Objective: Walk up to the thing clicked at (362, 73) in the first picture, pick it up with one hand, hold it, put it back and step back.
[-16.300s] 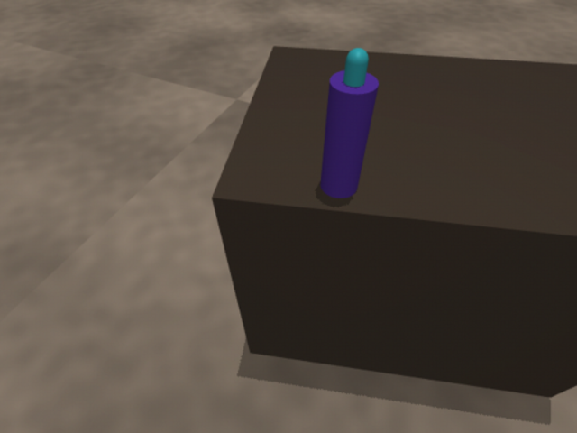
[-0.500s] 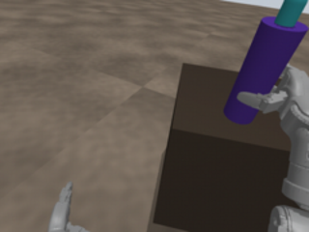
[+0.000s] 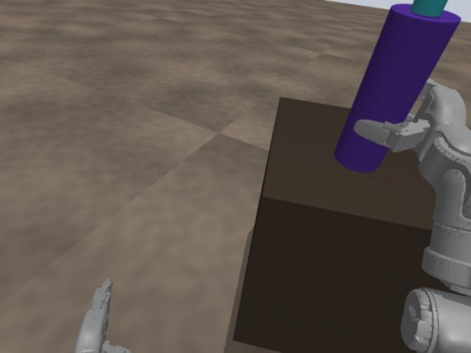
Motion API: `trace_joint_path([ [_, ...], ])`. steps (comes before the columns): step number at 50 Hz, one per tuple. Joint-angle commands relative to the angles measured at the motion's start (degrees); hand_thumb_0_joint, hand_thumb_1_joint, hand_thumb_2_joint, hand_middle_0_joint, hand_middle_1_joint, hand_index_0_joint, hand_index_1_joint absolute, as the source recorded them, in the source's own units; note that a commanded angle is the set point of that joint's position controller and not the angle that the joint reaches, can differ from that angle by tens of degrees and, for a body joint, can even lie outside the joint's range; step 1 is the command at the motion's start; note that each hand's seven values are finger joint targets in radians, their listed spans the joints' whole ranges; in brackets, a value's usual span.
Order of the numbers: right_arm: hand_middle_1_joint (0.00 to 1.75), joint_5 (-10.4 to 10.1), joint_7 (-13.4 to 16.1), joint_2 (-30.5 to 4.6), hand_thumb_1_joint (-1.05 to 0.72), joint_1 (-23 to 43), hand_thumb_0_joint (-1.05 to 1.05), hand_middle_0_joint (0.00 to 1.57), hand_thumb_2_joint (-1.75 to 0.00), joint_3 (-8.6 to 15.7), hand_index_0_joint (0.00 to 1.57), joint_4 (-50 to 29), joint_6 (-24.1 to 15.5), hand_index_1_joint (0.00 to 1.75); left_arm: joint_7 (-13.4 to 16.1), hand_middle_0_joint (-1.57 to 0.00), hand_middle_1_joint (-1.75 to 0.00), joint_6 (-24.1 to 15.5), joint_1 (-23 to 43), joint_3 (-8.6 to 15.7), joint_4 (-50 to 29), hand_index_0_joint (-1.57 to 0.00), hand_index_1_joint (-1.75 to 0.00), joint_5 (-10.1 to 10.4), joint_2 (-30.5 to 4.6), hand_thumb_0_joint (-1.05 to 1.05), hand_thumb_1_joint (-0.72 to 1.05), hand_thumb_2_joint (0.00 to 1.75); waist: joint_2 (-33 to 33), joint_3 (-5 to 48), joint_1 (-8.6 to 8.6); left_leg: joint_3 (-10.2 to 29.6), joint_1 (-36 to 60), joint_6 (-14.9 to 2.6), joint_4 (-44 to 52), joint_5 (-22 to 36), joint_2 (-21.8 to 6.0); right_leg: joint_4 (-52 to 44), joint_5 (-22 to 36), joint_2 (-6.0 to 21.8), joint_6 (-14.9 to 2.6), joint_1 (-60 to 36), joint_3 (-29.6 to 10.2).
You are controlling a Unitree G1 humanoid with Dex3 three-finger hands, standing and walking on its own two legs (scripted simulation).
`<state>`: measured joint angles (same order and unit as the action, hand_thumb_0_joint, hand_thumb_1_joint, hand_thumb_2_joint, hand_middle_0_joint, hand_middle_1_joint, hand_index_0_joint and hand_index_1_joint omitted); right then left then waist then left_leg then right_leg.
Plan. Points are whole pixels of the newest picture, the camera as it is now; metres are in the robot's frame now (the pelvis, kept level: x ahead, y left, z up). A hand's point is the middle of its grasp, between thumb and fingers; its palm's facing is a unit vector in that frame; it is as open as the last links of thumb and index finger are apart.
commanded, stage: hold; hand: right
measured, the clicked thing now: (391, 82) +0.33 -0.15 +0.37
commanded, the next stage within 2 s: crouch in 1.78 s
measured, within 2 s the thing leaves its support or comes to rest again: neither
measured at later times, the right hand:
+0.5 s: hand (391, 95) +0.34 -0.16 +0.35, palm faces +0.23 +0.97 -0.01, open 10.7 cm
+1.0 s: hand (394, 101) +0.33 -0.17 +0.34, palm faces +0.24 +0.97 -0.01, open 10.7 cm
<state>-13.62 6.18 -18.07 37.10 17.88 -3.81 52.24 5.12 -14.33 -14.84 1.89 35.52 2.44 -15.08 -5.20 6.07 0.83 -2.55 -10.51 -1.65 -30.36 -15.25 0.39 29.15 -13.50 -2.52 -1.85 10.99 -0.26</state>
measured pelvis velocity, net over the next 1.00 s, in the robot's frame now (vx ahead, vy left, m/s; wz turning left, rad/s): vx -0.01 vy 0.00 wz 0.00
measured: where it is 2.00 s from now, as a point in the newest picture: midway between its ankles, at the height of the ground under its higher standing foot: outside the picture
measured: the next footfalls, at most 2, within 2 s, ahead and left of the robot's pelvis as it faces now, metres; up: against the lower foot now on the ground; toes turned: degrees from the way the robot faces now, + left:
none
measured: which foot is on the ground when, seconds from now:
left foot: down 0.00-1.00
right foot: down 0.00-1.00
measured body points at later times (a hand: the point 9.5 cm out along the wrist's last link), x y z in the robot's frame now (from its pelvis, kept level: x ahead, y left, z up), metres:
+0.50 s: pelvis -0.01 +0.00 +0.00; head -0.09 +0.04 +0.44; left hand +0.17 +0.25 -0.06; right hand +0.32 -0.21 +0.35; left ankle +0.02 +0.10 -0.73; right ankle +0.03 -0.10 -0.73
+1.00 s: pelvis -0.01 +0.00 +0.00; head -0.09 +0.04 +0.44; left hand +0.17 +0.25 -0.05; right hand +0.31 -0.22 +0.34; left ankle +0.02 +0.10 -0.73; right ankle +0.03 -0.10 -0.73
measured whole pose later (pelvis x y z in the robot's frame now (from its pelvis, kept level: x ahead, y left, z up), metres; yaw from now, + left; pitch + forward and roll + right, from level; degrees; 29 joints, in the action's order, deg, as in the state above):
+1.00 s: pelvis -0.01 +0.00 +0.00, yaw +0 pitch -5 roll +0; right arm -12.7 7.9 -18.8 41.9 18.0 -1.0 54.4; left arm 4.6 -15.0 -15.1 1.2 34.8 2.8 -15.3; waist -5.1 6.0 0.5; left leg -2.3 -10.5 -1.7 -30.0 -14.2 0.4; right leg 28.5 -12.4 -2.5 -1.9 10.8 0.0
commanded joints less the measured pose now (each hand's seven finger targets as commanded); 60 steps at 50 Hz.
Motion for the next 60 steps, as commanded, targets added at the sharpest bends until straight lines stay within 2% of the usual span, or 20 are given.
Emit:
trace_joint_path([
  [1,1.46,0.28,0.95,-14.75,-0.06,36.83,0.00,1.23,-1.35,4.66,1.30,-14.42,-6.30,1.46,0.76,-0.06,-0.07,-3.31,10.03,3.56,-10.10,-0.06,-0.06,0.32,-7.80,0.00,-0.54,0.05,4.48,11.23,0.21,-0.27,-1.25,0.95,5.89,9.67,-0.62,-3.90,8.13,1.05,0.00,-5.93,-1.08],
  [2,1.47,0.49,0.98,-13.99,-0.10,35.64,0.00,1.24,-1.35,3.87,1.31,-12.11,-5.93,1.47,0.58,-0.06,-0.06,-3.51,11.19,1.48,-11.40,-0.06,-0.06,0.46,-6.12,0.00,-0.54,0.05,4.63,9.71,0.35,-0.31,-1.51,1.08,6.13,7.86,-0.61,-4.18,6.22,1.02,0.02,-4.85,-0.94],
  [3,1.46,0.35,0.98,-14.09,-0.07,37.16,0.00,1.23,-1.35,3.71,1.30,-13.80,-6.23,1.46,0.69,-0.06,-0.07,-3.34,10.00,2.88,-10.64,-0.06,-0.07,0.41,-7.00,0.00,-0.55,0.05,4.34,10.31,-0.06,-0.19,-1.70,0.98,6.36,7.60,-0.60,-4.29,5.83,0.99,-0.10,-5.44,-1.00],
  [5,1.46,0.44,0.71,-13.79,-0.06,36.29,0.00,1.22,-1.35,3.34,1.30,-11.54,-5.91,1.46,0.65,-0.06,-0.06,-3.49,10.86,1.19,-11.59,-0.06,-0.06,0.58,-5.58,0.00,-0.54,0.05,5.44,9.05,0.06,-0.33,-1.93,1.12,6.69,5.60,-0.50,-4.62,3.84,0.96,-0.29,-4.70,-1.04],
  [7,1.46,0.37,0.66,-14.75,-0.05,37.47,0.00,1.22,-1.35,4.04,1.30,-11.17,-5.69,1.46,0.67,-0.06,-0.06,-3.38,9.69,2.13,-10.42,-0.06,-0.06,0.49,-6.30,0.00,-0.54,0.05,4.27,10.04,-0.23,-0.17,-1.69,1.05,6.73,7.02,-0.55,-4.64,5.07,0.98,-0.26,-5.24,-1.00],
  [8,1.45,0.27,0.40,-14.24,-0.05,36.22,0.00,1.22,-1.34,4.01,1.30,-9.59,-5.36,1.45,0.54,-0.05,-0.06,-3.49,10.85,0.32,-11.36,-0.06,-0.06,0.57,-5.23,0.00,-0.54,0.05,4.53,9.96,0.50,-0.20,-1.47,1.15,6.53,7.66,-0.61,-4.24,5.79,0.91,-0.28,-5.29,-0.87],
  [9,1.45,0.24,0.35,-14.71,-0.04,36.64,0.00,1.21,-1.34,4.37,1.29,-10.32,-5.11,1.45,0.50,-0.06,-0.06,-3.35,10.42,1.80,-10.75,-0.06,-0.06,0.62,-6.10,0.00,-0.54,0.05,3.75,10.68,0.25,-0.30,-1.51,1.03,6.36,7.92,-0.51,-4.41,6.18,1.05,-0.13,-5.52,-0.97],
  [12,1.45,0.46,0.68,-15.07,-0.04,37.66,0.00,1.22,-1.34,4.76,1.29,-8.81,-4.59,1.45,0.39,-0.06,-0.06,-3.37,10.42,2.45,-11.52,-0.06,-0.06,0.55,-6.99,0.00,-0.54,0.05,4.40,10.73,-0.02,-0.50,-1.50,0.94,6.50,7.81,-0.40,-4.69,6.07,1.13,-0.09,-5.82,-1.00],
  [14,1.46,0.56,0.87,-14.64,-0.05,38.88,0.00,1.23,-1.35,3.82,1.30,-9.49,-4.62,1.46,0.01,-0.06,-0.07,-3.29,10.37,1.07,-10.55,-0.06,-0.06,0.62,-5.68,0.00,-0.54,0.05,3.50,10.02,0.15,-0.46,-1.65,0.89,6.69,6.76,-0.49,-4.95,4.99,0.99,-0.07,-5.17,-0.90],
  [17,1.45,0.49,1.38,-15.67,-0.05,39.98,0.00,1.22,-1.34,4.88,1.29,-8.97,-4.39,1.45,0.35,-0.06,-0.06,-3.66,10.47,2.73,-11.57,-0.06,-0.06,0.66,-7.45,0.00,-0.54,0.05,6.01,9.68,-0.22,-0.59,-2.20,1.03,7.22,4.66,-0.33,-5.42,2.71,1.15,-0.36,-5.34,-0.95],
  [18,1.46,0.55,1.49,-15.58,-0.03,40.12,0.00,1.22,-1.35,4.31,1.30,-9.16,-4.39,1.46,0.08,-0.06,-0.07,-3.71,11.02,1.49,-11.14,-0.06,-0.06,0.60,-6.57,0.00,-0.54,0.05,5.21,9.18,0.29,-0.44,-2.03,0.96,7.47,3.70,-0.46,-5.52,1.91,0.92,-0.35,-4.29,-0.89],
  [24,1.45,0.62,1.68,-16.07,-0.02,40.97,0.00,1.21,-1.34,5.01,1.29,-7.22,-4.19,1.45,0.11,-0.05,-0.06,-4.10,11.16,1.91,-10.73,-0.06,-0.06,0.75,-6.79,0.00,-0.54,0.05,4.79,9.70,0.47,-0.64,-2.48,0.79,6.87,3.72,-0.26,-5.61,1.90,1.33,-0.16,-4.68,-0.95],
  [27,1.46,0.51,1.36,-14.68,-0.03,40.74,0.00,1.22,-1.35,3.72,1.30,-8.57,-4.23,1.46,-0.02,-0.06,-0.07,-3.99,10.67,2.06,-11.47,-0.06,-0.06,0.80,-6.83,0.00,-0.54,0.05,4.85,10.49,0.08,-0.54,-1.78,0.74,7.10,4.27,-0.28,-5.61,2.76,1.21,-0.17,-5.09,-0.96],
  [31,1.47,0.58,1.00,-15.19,-0.02,41.85,0.00,1.23,-1.35,3.72,1.30,-9.30,-3.82,1.47,-0.09,-0.05,-0.06,-3.98,12.39,0.36,-11.53,-0.06,-0.06,0.85,-5.44,0.00,-0.54,0.05,4.92,10.16,0.69,-0.33,-1.25,1.06,7.30,4.62,-0.55,-5.11,2.88,0.82,-0.44,-4.71,-0.66],
  [32,1.47,0.73,1.17,-15.59,-0.02,40.99,0.00,1.23,-1.35,4.06,1.30,-8.56,-3.44,1.47,0.08,-0.05,-0.06,-3.87,12.22,1.76,-11.19,-0.06,-0.06,0.77,-6.51,0.00,-0.54,0.05,4.86,10.06,0.27,-0.04,-1.44,1.09,7.66,4.18,-0.69,-5.28,2.23,0.62,-0.51,-4.56,-0.52],
  [38,1.45,0.51,1.73,-16.01,-0.04,39.85,0.00,1.21,-1.34,5.35,1.28,-6.90,-3.09,1.45,0.26,-0.06,-0.07,-3.96,10.73,2.12,-9.93,-0.06,-0.06,0.73,-7.08,0.00,-0.53,0.04,5.49,9.08,-0.04,-0.15,-2.01,1.10,7.68,4.81,-0.62,-5.28,2.77,0.79,-0.48,-4.68,-0.31],
  [43,1.46,0.53,1.73,-15.59,-0.07,38.79,0.00,1.23,-1.35,5.32,1.30,-8.79,-3.79,1.46,0.06,-0.05,-0.07,-4.13,10.16,1.08,-11.93,-0.06,-0.06,0.86,-5.77,0.00,-0.53,0.04,6.16,10.18,0.44,-0.53,-1.61,1.06,6.99,5.54,-0.36,-5.05,3.87,1.07,-0.35,-5.16,-0.52],
  [54,1.44,0.64,1.00,-14.19,-0.07,37.42,0.00,1.20,-1.35,3.47,1.27,-11.54,-3.31,1.44,0.01,-0.05,-0.07,-3.78,10.90,2.49,-9.90,-0.06,-0.06,0.98,-7.08,0.00,-0.53,0.04,2.26,9.16,0.10,-0.39,-2.81,0.57,6.74,4.67,-0.24,-5.56,3.20,1.23,0.13,-5.23,-0.92],
  [58,1.46,-0.01,0.57,-14.22,-0.12,36.49,0.00,1.22,-1.38,4.12,1.29,-12.34,-2.78,1.46,-0.20,-0.05,-0.06,-3.69,10.44,0.30,-12.26,-0.06,-0.05,1.00,-5.22,0.00,-0.53,0.04,5.08,9.85,0.40,-0.48,-1.09,1.05,7.35,6.65,-0.36,-4.86,5.21,0.99,-0.28,-4.88,-0.74],
  [60,1.48,-0.37,0.17,-15.11,-0.10,34.21,0.00,1.24,-1.38,5.29,1.31,-11.84,-2.36,1.48,-0.12,-0.06,-0.07,-3.51,11.01,0.82,-11.53,-0.07,-0.06,1.14,-5.43,0.00,-0.53,0.04,5.68,8.71,0.94,-0.39,-1.24,1.18,7.34,6.41,-0.35,-4.81,4.86,0.96,-0.34,-4.54,-0.71],
])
